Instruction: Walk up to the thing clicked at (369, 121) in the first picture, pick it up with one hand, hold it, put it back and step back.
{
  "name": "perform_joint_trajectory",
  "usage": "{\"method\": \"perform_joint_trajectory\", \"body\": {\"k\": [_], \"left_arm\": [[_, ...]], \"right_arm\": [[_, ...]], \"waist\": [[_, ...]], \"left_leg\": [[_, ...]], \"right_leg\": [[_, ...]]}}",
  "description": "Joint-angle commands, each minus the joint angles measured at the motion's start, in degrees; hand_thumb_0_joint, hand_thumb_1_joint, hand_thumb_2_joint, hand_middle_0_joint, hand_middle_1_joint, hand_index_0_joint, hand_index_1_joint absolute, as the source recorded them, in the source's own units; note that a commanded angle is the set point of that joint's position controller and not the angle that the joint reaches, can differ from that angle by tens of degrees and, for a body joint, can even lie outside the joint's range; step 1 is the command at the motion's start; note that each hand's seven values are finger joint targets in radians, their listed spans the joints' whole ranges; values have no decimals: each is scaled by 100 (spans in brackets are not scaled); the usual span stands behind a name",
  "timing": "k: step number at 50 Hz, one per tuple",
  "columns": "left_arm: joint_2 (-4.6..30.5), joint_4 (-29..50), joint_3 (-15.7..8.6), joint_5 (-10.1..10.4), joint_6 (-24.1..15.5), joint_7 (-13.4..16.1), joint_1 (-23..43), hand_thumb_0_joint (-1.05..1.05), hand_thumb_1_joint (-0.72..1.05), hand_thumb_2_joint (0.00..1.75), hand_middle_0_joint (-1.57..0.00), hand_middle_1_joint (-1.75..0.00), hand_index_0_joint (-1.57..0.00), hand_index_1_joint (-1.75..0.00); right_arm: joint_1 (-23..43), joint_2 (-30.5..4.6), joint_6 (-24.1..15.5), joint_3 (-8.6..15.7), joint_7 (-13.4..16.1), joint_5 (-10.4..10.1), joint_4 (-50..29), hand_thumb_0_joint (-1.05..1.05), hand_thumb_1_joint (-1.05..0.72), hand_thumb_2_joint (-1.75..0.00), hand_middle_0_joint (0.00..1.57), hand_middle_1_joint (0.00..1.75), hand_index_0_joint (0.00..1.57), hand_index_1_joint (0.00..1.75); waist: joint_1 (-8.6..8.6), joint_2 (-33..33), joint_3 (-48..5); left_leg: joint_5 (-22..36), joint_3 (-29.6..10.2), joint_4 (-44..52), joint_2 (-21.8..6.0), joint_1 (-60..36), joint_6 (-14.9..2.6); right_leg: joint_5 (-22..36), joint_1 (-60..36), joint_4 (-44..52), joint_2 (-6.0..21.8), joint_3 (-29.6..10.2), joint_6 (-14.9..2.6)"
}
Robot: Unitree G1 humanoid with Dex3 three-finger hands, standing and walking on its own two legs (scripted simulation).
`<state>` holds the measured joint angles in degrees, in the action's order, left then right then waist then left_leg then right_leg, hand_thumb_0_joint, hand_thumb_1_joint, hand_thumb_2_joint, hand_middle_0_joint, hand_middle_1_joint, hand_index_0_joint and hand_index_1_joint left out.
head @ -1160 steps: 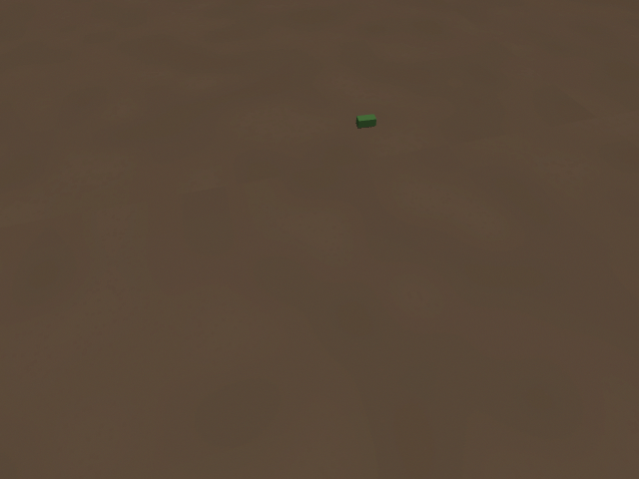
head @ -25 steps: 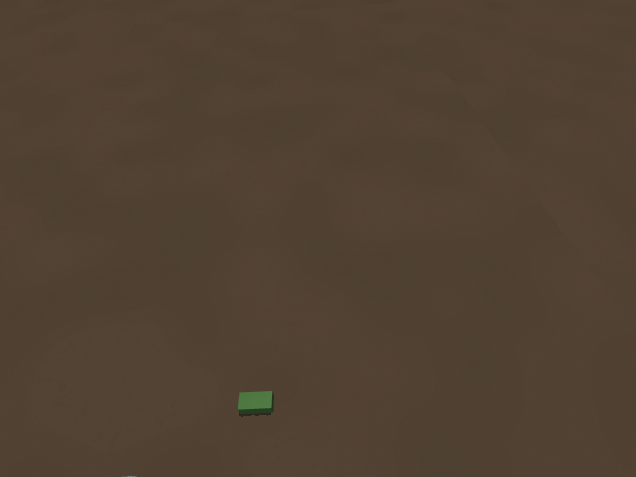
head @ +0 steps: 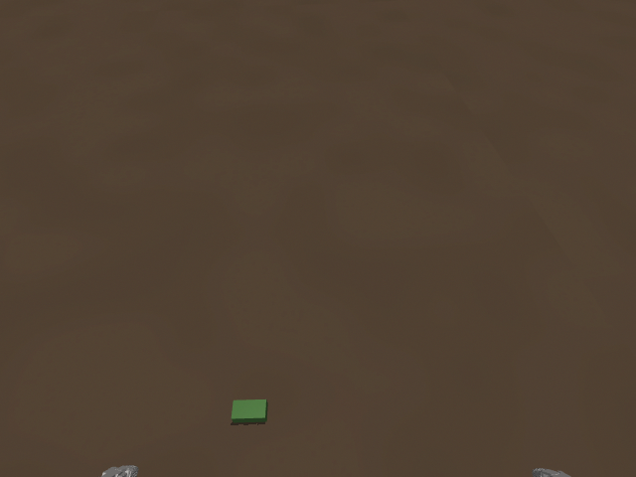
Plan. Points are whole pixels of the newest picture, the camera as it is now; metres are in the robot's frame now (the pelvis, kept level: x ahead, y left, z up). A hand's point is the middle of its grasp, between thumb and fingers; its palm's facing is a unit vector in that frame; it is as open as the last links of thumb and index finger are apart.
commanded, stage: walk up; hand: left
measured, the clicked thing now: (250, 411) +0.40 +0.24 -0.76
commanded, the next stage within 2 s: stand in 0.90 s
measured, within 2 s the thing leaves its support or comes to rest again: neither
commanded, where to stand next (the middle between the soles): +0.01 -0.01 m, yaw +0 degrees
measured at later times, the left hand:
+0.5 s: hand out of the picture +0.08 +0.25 -0.15, palm faces +0.00 -0.94 -0.35, open 7.4 cm
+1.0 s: hand out of the picture +0.09 +0.24 -0.15, palm faces +0.00 -0.94 -0.34, open 7.4 cm
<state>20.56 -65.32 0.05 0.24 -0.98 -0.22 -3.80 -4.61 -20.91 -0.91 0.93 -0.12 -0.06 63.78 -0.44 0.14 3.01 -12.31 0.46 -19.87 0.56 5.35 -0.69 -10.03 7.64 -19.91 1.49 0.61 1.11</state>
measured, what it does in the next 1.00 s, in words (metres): stands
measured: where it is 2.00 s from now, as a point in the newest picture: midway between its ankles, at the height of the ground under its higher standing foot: outside the picture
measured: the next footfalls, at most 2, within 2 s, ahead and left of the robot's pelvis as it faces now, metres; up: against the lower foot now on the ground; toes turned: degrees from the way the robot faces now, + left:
none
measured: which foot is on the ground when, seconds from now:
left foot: down 0.00-1.00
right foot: down 0.00-1.00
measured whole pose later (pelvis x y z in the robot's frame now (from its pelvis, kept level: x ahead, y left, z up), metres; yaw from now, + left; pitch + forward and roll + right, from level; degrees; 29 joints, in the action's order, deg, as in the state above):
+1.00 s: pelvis +0.01 -0.01 +0.00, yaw +1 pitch -2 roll +0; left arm 19.8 -65.4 -0.5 -0.2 -0.8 -0.1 -4.1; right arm -5.5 -19.9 -0.4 0.4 0.1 0.2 64.9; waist 0.0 -0.4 3.4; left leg -11.5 -0.4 -17.4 -0.2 3.5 0.2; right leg -9.5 5.6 -17.5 0.7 1.5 0.4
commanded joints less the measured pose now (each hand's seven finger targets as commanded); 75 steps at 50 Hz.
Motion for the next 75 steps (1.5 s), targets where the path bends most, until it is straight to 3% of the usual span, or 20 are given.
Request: {"method": "perform_joint_trajectory", "body": {"k": [1,19,44,46,52,56,61,75], "left_arm": [[1154,307,-222,-36,-143,93,290,0,90,90,-20,-30,-20,-30],[1161,241,-291,-107,-147,90,301,0,90,90,-20,-30,-20,-30],[1127,325,-330,-81,-124,97,257,0,90,90,-20,-30,-20,-30],[1092,345,-283,-54,-109,96,153,0,90,90,-20,-30,-20,-30],[1150,372,-271,-60,-101,92,166,0,90,90,-20,-30,-20,-30],[1131,372,-248,-65,-87,82,168,0,90,90,-20,-30,-20,-30],[1184,393,-251,-71,-98,76,115,0,90,90,-20,-30,-20,-30],[1203,380,-242,-79,-82,46,34,0,90,90,-20,-30,-20,-30]], "right_arm": [[247,-1161,-76,212,41,15,-295,0,-90,-90,20,30,20,30],[281,-1104,-32,177,17,38,-167,0,-90,-90,20,30,20,30],[52,-1105,-31,180,47,39,-198,0,-90,-90,20,30,20,30],[183,-1171,-77,173,78,55,-248,0,-90,-90,20,30,20,30],[197,-1110,-91,151,78,46,-261,0,-90,-90,20,30,20,30],[146,-1110,-83,127,78,42,-230,0,-90,-90,20,30,20,30],[191,-1142,-84,147,68,40,-250,0,-90,-90,20,30,20,30],[63,-1133,-74,132,34,72,-204,0,-90,-90,20,30,20,30]], "waist": [[41,-12,-648],[48,15,-474],[56,-45,-510],[34,-52,-619],[57,-36,-669],[78,-48,-509],[71,-44,-582],[41,-79,-212]], "left_leg": [[1607,-509,302,-786,-159,-97],[733,-549,547,-721,27,-62],[1192,-563,447,-717,-10,-65],[1750,-589,395,-838,-203,-40],[1800,-580,435,-852,-271,-11],[1389,-566,545,-822,-132,11],[1332,-544,492,-826,-222,-15],[320,-617,667,-767,156,-28]], "right_leg": [[1344,-313,187,643,-437,-176],[628,-386,494,601,-446,-161],[1027,-491,363,579,-414,-194],[1510,-507,321,656,-434,-198],[1537,-558,334,647,-382,-189],[1195,-497,423,647,-427,-203],[1205,-471,449,658,-464,-218],[137,-163,614,602,-536,-223]]}}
